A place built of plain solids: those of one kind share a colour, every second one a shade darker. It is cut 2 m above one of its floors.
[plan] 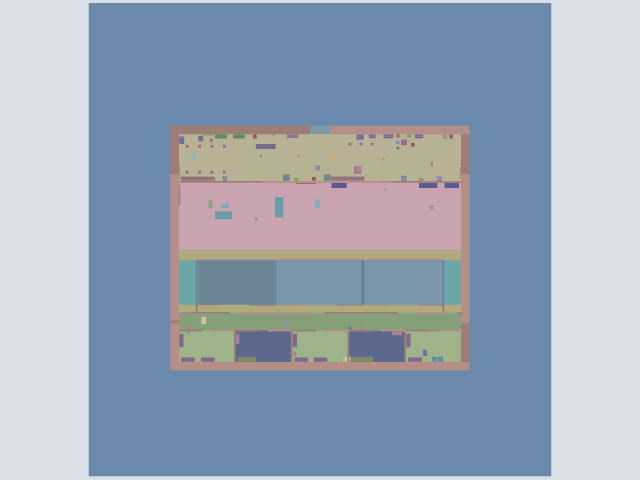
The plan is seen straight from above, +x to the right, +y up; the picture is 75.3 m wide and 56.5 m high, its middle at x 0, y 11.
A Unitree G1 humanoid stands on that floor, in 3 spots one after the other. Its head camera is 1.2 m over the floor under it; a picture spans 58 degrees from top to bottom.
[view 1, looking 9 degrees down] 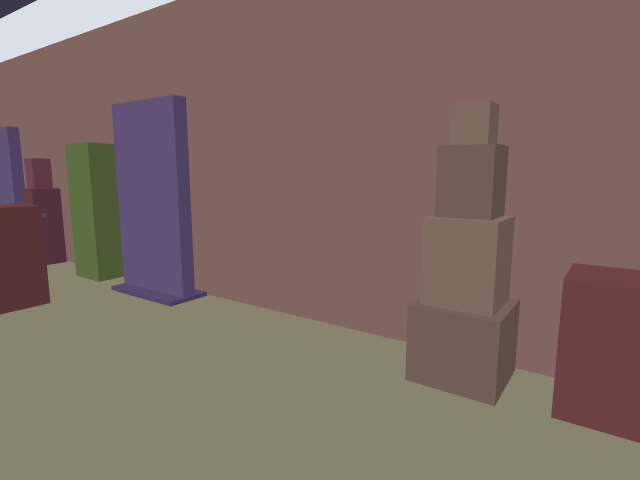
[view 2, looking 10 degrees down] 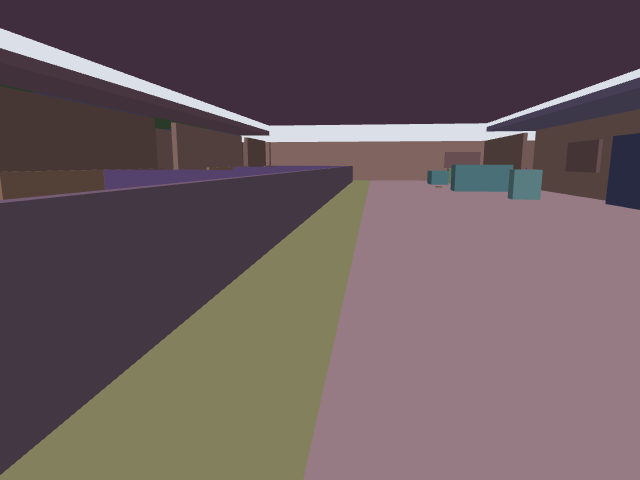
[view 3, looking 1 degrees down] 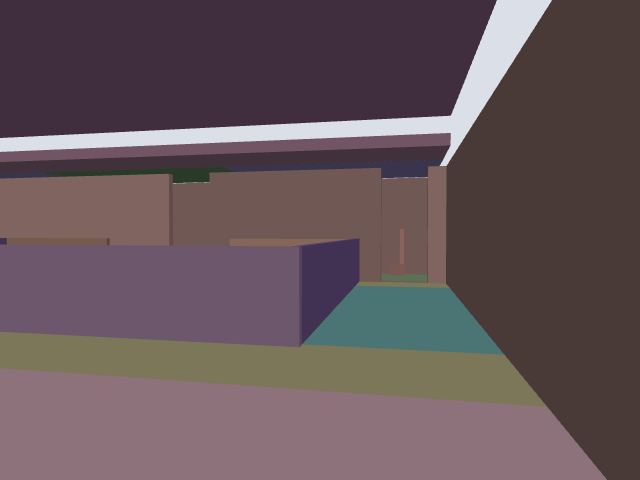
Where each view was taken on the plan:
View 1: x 15.40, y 20.69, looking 125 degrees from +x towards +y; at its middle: wall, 3.40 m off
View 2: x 15.40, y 10.13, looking -173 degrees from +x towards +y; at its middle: floor_walkway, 6.91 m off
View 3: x -15.63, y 13.09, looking -79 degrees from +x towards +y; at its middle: rail_end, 9.90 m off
